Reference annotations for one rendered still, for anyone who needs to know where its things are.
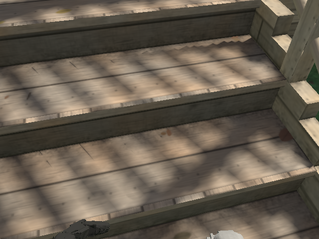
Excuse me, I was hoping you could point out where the robot left hand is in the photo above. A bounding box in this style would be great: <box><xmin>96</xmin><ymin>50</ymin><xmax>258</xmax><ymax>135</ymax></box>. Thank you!
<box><xmin>53</xmin><ymin>219</ymin><xmax>111</xmax><ymax>239</ymax></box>

